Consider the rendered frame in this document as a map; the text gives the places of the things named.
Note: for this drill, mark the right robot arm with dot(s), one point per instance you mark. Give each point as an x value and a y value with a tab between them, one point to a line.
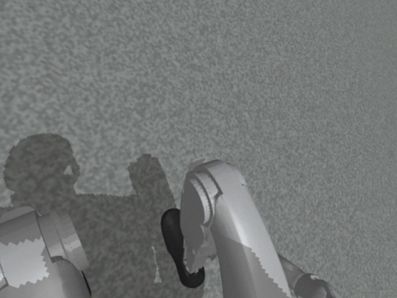
310	286

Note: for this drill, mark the right robot foot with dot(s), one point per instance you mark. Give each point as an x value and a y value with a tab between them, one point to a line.
174	240

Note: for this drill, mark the right robot hand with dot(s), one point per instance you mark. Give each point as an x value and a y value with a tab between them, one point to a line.
292	273

